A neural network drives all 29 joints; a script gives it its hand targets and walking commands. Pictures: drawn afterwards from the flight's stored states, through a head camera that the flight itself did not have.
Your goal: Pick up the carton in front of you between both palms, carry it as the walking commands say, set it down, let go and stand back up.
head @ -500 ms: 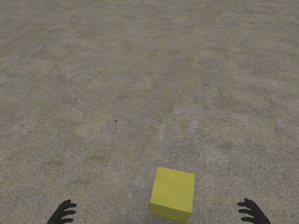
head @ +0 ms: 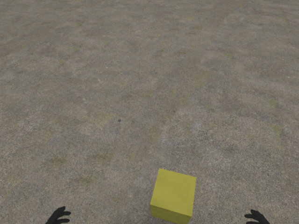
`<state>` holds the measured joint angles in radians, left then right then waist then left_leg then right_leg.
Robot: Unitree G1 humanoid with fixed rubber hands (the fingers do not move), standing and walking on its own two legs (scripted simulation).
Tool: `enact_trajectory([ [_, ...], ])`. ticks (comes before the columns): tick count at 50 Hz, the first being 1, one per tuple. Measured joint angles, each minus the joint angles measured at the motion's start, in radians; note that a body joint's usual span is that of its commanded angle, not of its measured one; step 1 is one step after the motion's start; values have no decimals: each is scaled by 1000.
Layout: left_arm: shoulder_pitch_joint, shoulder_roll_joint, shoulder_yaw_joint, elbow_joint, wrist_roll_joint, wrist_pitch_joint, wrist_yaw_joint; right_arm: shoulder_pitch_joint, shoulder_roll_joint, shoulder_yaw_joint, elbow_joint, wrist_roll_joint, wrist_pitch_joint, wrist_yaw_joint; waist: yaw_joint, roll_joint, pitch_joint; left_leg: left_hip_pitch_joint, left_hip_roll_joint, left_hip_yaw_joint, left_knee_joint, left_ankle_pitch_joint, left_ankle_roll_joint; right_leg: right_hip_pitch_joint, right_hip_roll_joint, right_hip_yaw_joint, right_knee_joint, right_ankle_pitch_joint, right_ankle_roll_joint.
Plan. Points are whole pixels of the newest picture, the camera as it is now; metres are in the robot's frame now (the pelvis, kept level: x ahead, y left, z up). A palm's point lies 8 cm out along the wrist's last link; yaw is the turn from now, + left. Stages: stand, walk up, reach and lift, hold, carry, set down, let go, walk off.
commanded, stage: stand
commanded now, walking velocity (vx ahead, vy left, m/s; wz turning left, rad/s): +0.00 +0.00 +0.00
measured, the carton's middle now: (172, 197) +0.39 -0.09 -0.64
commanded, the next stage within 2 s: none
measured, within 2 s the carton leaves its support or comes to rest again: neither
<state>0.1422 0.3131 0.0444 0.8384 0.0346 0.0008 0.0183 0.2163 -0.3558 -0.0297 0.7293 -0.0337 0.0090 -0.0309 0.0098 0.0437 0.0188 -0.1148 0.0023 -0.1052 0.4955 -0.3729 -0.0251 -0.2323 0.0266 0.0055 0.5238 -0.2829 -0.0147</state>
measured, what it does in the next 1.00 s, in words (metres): stands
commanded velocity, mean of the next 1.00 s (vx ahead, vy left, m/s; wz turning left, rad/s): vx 0.00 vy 0.00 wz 0.00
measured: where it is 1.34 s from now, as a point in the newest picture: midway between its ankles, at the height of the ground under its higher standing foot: outside the picture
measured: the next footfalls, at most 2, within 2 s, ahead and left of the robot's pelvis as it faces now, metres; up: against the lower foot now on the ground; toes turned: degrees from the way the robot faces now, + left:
none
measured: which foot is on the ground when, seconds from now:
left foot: down 0.00-1.00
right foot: down 0.00-1.00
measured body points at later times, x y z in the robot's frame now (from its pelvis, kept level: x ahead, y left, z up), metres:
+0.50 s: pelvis -0.02 +0.00 +0.01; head -0.02 -0.01 +0.46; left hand +0.10 +0.31 -0.10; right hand +0.09 -0.30 -0.11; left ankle -0.07 +0.14 -0.73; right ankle +0.00 -0.11 -0.73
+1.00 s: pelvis -0.03 +0.00 +0.01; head -0.03 -0.01 +0.46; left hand +0.08 +0.31 -0.10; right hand +0.06 -0.31 -0.11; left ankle -0.07 +0.14 -0.73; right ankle +0.00 -0.11 -0.73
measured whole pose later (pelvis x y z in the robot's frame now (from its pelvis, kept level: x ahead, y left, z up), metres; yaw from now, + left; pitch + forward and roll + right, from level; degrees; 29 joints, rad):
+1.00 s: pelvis -0.03 +0.00 +0.01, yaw -2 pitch -2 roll +0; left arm 0.10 0.37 0.02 1.04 0.02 -0.01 0.01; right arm 0.18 -0.39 0.00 0.96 -0.02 -0.01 -0.02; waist 0.01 0.02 0.04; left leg -0.06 0.01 -0.07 0.37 -0.28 -0.02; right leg -0.19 0.02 0.04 0.41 -0.18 -0.01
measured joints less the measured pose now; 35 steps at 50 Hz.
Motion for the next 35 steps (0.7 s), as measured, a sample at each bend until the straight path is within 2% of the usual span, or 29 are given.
enact_trajectory([
  [35,-23,43,-15,161,-13,-6,-12,-24,-27,19,175,7,-17,9,1,-15,11,49,1,28,-102,82,1,40,-7,23,-92,82,6],
])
